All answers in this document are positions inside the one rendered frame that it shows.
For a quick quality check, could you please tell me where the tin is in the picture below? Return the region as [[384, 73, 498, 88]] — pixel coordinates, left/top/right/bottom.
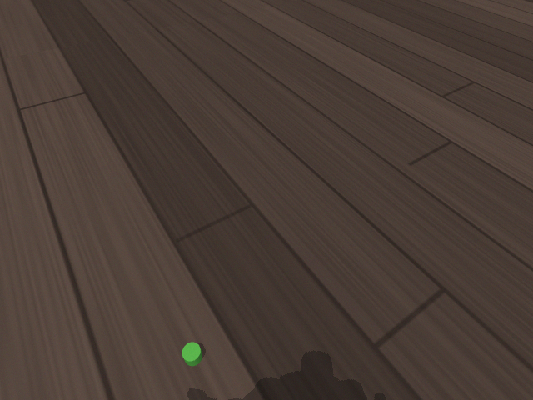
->
[[182, 342, 202, 366]]

